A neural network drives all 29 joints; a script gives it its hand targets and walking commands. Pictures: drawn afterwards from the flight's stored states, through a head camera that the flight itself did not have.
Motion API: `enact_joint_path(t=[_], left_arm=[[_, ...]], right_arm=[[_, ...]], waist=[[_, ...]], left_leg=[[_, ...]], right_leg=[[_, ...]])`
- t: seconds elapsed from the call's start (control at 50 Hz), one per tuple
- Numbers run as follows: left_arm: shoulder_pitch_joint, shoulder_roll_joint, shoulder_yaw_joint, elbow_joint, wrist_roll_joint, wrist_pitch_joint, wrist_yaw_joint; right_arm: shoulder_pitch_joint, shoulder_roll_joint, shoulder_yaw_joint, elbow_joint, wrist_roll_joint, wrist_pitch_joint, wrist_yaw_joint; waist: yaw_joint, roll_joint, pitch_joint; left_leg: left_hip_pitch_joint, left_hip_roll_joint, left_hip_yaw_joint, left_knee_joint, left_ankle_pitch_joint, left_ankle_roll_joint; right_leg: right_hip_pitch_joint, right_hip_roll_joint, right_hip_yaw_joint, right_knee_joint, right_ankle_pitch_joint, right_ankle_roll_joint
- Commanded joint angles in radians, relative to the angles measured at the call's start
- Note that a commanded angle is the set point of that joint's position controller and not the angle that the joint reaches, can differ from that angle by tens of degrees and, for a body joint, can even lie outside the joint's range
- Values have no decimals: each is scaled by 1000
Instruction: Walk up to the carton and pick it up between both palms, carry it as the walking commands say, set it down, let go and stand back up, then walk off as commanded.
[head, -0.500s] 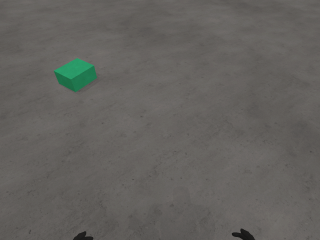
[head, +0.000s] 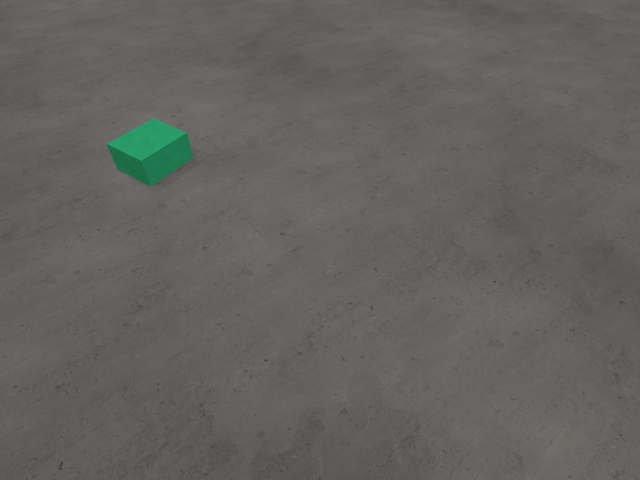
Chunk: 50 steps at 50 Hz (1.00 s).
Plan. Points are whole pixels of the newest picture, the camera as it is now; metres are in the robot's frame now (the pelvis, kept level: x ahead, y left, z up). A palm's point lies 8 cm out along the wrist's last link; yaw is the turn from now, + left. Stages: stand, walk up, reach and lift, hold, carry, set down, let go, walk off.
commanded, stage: stand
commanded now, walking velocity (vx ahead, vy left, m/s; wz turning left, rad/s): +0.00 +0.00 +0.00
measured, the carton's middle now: (152, 151) +1.71 +0.86 -0.69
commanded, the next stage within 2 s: walk up in 0.76 s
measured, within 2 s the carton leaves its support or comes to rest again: neither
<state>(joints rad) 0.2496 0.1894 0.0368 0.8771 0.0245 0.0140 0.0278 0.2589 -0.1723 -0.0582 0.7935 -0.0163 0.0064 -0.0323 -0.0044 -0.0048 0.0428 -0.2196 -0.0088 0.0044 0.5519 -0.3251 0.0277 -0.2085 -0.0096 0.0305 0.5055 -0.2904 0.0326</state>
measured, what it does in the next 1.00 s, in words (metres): stands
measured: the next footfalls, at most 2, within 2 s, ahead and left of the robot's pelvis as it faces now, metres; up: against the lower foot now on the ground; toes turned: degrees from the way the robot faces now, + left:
left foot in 1.56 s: +0.34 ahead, +0.12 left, +0.00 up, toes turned +10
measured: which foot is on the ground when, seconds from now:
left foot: down 0.00-1.00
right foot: down 0.00-1.00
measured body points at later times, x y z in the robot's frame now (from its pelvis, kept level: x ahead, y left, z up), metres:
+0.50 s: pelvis +0.00 +0.00 +0.01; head +0.01 +0.01 +0.46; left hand +0.01 +0.23 -0.15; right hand +0.03 -0.24 -0.14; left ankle -0.02 +0.10 -0.73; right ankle -0.01 -0.14 -0.73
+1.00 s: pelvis +0.00 +0.00 +0.00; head +0.01 +0.01 +0.45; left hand -0.02 +0.23 -0.16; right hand -0.02 -0.22 -0.15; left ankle -0.02 +0.10 -0.73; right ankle -0.01 -0.14 -0.73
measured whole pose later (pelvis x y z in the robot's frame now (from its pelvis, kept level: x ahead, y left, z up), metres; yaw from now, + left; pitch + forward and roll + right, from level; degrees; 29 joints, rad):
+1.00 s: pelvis +0.00 +0.00 +0.00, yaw -1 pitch +0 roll -1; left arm 0.30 0.16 0.01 1.13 0.01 0.01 0.03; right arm 0.30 -0.14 -0.02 1.10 -0.01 0.00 -0.03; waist -0.01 -0.01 0.04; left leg -0.21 -0.01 0.01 0.52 -0.34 0.03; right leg -0.22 -0.02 0.03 0.51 -0.36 0.02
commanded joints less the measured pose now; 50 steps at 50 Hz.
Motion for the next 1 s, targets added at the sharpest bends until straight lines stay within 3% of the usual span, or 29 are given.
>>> enact_joint_path(t=[0.0, 0.02, 0.06, 0.08, 0.1, 0.2, 0.26, 0.32, 0.34, 0.4, 0.46, 0.52, 0.56, 0.6, 0.62, 0.66, 0.68, 0.7, 0.72, 0.76, 0.78, 0.8, 0.82, 0.84, 0.9, 0.92, 0.94, 0.96, 0.98], left_arm=[[25, 102, 21, -28, -5, -14, 7], [43, 82, 17, -12, -1, -19, 6], [4, 103, 28, -24, -3, -18, 15], [64, 96, 26, 7, -13, -14, 8], [53, 109, 29, 24, -11, -11, 6], [48, 78, 22, 55, 0, -14, -2], [53, 127, 31, 95, -9, -22, 1], [50, 51, 1, 129, -9, -13, 14], [41, 105, 17, 119, -12, -18, 13], [34, 73, 0, 148, -7, -20, 11], [97, 30, -18, 200, -4, -6, 11], [55, 107, -10, 187, -10, -17, 13], [145, 29, -24, 249, -4, -14, 19], [38, 80, -14, 207, -2, -21, 16], [18, 47, -21, 205, -8, -25, 19], [68, 38, -23, 227, -24, -23, 13], [108, 21, -25, 257, -12, -22, 13], [113, -7, -26, 249, -20, -23, 15], [91, 23, -27, 254, -6, -17, 19], [131, 44, -22, 274, -9, -16, 17], [138, -4, -31, 277, -10, -13, 22], [143, -4, -36, 294, -7, -6, 26], [103, 58, -25, 269, -6, -7, 19], [118, -1, -36, 266, -13, -5, 26], [69, 70, -23, 257, -11, -18, 26], [90, 48, -23, 256, -13, -16, 18], [48, 154, 24, 218, -26, -2, 26], [94, 137, 23, 215, -17, -14, -5], [2, 108, 8, 158, 9, -12, -22]], right_arm=[[-18, -119, -23, -39, -7, -15, -3], [9, -116, -28, -18, -1, -13, -6], [70, -76, -12, 34, -1, -16, -19], [43, -64, -5, 43, 3, -18, -15], [36, -96, -9, 25, 3, -24, -1], [63, -121, -19, 93, -2, -11, -3], [70, -110, -12, 120, 10, -16, 1], [50, -96, -9, 146, 7, -23, -5], [23, -114, -6, 153, -7, -22, -13], [50, -88, 3, 180, 8, -19, -8], [63, -58, 10, 215, 1, -6, -11], [69, -68, 16, 233, 4, -5, -4], [73, -86, 12, 236, -2, -24, -8], [45, -108, 4, 253, 13, -16, -11], [33, -111, 5, 237, 2, -20, -11], [67, -87, 18, 262, 8, -19, -5], [68, -31, 25, 269, 8, -23, -9], [62, -71, 18, 271, 1, -27, -12], [82, -36, 26, 293, 1, -15, -11], [98, -11, 38, 294, 2, -10, -9], [101, -38, 28, 304, 1, -5, -14], [75, -92, 17, 284, 5, -9, -12], [98, -101, 12, 308, 9, -6, -10], [85, -5, 38, 316, 7, 0, -17], [119, -36, 33, 337, 6, -10, -16], [99, -58, 29, 334, 3, -17, -7], [44, -156, 17, 222, -2, -26, -20], [165, -188, -1, 291, 12, -17, 6], [50, -185, -1, 218, 12, -13, 15]], waist=[[13, 7, -29], [3, -23, -33], [-1, 65, 5], [20, 13, -58], [-1, -26, -73], [11, 84, -6], [1, -41, -1], [-6, -72, 14], [21, 42, -1], [-4, 10, -50], [-1, 52, 36], [-10, 35, 86], [0, -39, 10], [-11, 45, 21], [-2, -10, -2], [1, 22, 22], [2, -83, -15], [26, -34, -32], [-3, 40, 46], [-5, -24, 47], [0, 30, 25], [-4, -17, 28], [-12, 35, 17], [20, 16, 102], [-18, -10, 10], [-4, 34, 0], [-40, -12, 37], [-11, 77, -87], [1, 127, 60]], left_leg=[[-40, 72, -103, -137, 181, 44], [-14, 51, -77, -106, 144, 37], [8, 71, -96, -149, 293, 44], [38, 70, -90, -131, 286, 42], [46, 79, -94, -140, 295, 48], [21, 63, -88, -190, 132, 30], [36, 71, -106, -194, 190, 37], [80, 87, -115, -175, 287, 51], [58, 86, -99, -189, 308, 47], [98, 77, -74, -176, 273, 38], [46, 64, -69, -204, 108, 18], [-4, 66, -83, -207, 190, 34], [71, 80, -93, -187, 242, 44], [22, 67, -87, -204, 136, 36], [70, 76, -88, -204, 233, 41], [32, 78, -88, -186, 256, 39], [105, 82, -93, -174, 301, 44], [68, 93, -90, -163, 374, 45], [67, 76, -80, -195, 275, 38], [35, 89, -90, -173, 291, 45], [53, 66, -70, -179, 212, 37], [56, 77, -75, -170, 216, 32], [45, 59, -84, -198, 181, 30], [-27, 61, -63, -187, 176, 18], [71, 81, -74, -178, 257, 30], [43, 70, -75, -167, 221, 32], [59, 191, -145, -105, 335, 30], [0, 154, -237, -229, -552, 63], [-108, 205, -304, -270, -630, 65]], right_leg=[[25, -36, 52, -64, 171, -61], [18, -49, 69, -96, 152, -59], [8, -48, 62, -70, 240, -69], [58, -36, 39, -64, 222, -56], [60, -40, 41, -72, 251, -53], [18, -46, 60, -95, 137, -44], [11, -40, 57, -116, 149, -41], [4, -54, 59, -128, 253, -54], [40, -55, 58, -117, 228, -51], [62, -51, 65, -119, 216, -67], [3, -39, 63, -142, 80, -45], [-2, -65, 79, -151, 150, -50], [30, -52, 54, -132, 202, -35], [10, -44, 76, -136, 124, -42], [-5, -64, 74, -127, 175, -52], [23, -49, 62, -133, 193, -50], [24, -56, 57, -103, 230, -59], [72, -62, 56, -101, 247, -53], [2, -56, 63, -116, 199, -54], [27, -58, 64, -124, 241, -44], [20, -47, 56, -121, 167, -35], [21, -51, 63, -140, 180, -31], [17, -58, 65, -145, 160, -36], [9, -51, 74, -150, 125, -47], [20, -62, 75, -125, 216, -58], [32, -51, 72, -134, 172, -52], [-107, -25, -36, 54, 224, -48], [-93, -39, -16, 54, -397, -62], [-226, -53, -6, 113, -435, -49]])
